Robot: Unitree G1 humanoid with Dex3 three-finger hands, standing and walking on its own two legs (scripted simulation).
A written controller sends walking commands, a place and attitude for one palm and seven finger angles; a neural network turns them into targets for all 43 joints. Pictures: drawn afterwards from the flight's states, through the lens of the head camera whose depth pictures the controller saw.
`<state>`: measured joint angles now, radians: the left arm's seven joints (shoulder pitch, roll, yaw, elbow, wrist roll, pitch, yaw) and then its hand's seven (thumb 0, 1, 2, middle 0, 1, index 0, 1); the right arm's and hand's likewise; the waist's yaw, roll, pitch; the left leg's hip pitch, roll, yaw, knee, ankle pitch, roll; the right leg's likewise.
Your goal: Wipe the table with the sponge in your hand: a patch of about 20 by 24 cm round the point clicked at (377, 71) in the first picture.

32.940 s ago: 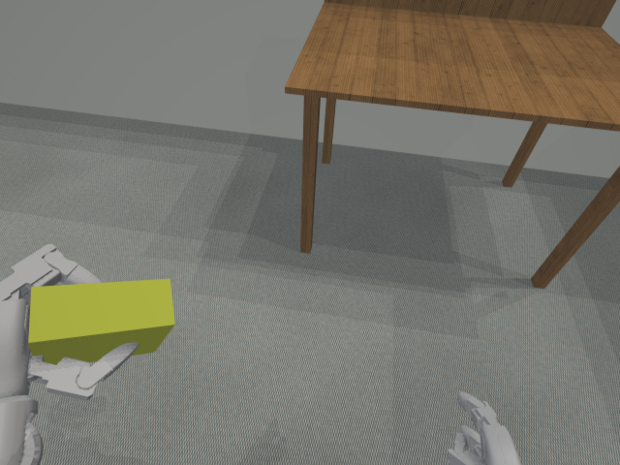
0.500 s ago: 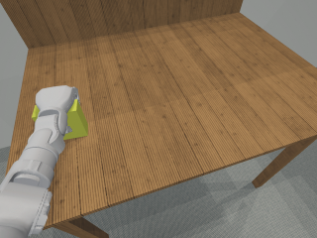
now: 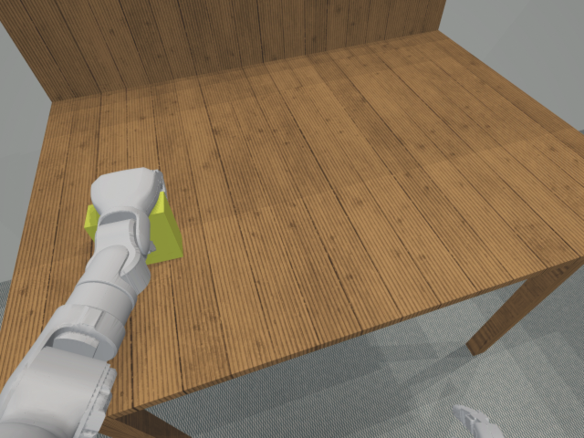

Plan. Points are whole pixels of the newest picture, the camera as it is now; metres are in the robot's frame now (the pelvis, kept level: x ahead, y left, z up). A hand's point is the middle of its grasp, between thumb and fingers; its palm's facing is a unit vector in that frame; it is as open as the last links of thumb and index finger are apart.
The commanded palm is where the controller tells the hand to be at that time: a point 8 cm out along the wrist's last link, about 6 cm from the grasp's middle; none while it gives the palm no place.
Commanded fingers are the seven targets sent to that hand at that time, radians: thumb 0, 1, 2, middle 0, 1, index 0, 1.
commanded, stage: wipe back along the middle lane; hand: left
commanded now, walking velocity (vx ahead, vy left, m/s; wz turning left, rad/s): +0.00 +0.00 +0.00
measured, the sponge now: (142, 239) +0.39 +0.28 +0.03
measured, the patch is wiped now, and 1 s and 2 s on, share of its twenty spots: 0.35 0.60 0.65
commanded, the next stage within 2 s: slide across to the third lane in 1.48 s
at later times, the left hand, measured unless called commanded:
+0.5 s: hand (143, 237) +0.37 +0.25 +0.07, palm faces -0.01 -0.02 -1.00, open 9.1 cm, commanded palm +0.33 +0.23 +0.11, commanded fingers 0.00 0.10 1.30 -1.20 -1.60 -1.20 -1.60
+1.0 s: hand (144, 262) +0.32 +0.23 +0.07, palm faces +0.05 -0.07 -1.00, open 9.1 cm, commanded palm +0.27 +0.21 +0.11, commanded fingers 0.00 0.10 1.30 -1.20 -1.60 -1.20 -1.60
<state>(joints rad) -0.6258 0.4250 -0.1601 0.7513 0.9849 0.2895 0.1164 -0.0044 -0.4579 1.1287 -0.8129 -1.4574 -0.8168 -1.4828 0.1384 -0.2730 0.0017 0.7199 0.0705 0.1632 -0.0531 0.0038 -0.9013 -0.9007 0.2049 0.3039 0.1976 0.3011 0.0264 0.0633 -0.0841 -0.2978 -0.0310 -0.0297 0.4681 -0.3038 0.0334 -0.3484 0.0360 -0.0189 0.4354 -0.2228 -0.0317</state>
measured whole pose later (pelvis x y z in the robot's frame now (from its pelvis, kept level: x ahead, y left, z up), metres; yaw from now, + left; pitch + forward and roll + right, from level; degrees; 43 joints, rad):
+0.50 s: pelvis +0.00 +0.00 +0.00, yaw -1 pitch +6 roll -1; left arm -0.42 0.38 -0.20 0.50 0.97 0.39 0.14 0.01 -0.42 1.11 -0.78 -1.49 -0.78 -1.51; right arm 0.11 -0.28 0.01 0.68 0.09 0.18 -0.03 0.01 -0.90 -0.90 0.20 0.30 0.20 0.30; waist 0.05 0.07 -0.09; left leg -0.25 -0.04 0.00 0.45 -0.30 0.04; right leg -0.32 0.03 0.01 0.44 -0.22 -0.03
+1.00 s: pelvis +0.00 +0.01 +0.00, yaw -2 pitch +3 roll -1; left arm -0.22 0.33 -0.27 0.18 0.98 0.53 0.13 0.04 -0.41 1.09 -0.74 -1.52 -0.79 -1.49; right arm 0.04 -0.26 0.04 0.64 0.09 0.18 0.01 0.01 -0.90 -0.90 0.20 0.30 0.20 0.30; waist 0.08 0.08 -0.08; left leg -0.20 -0.05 0.01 0.46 -0.32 0.05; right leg -0.27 0.02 0.02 0.47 -0.25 -0.01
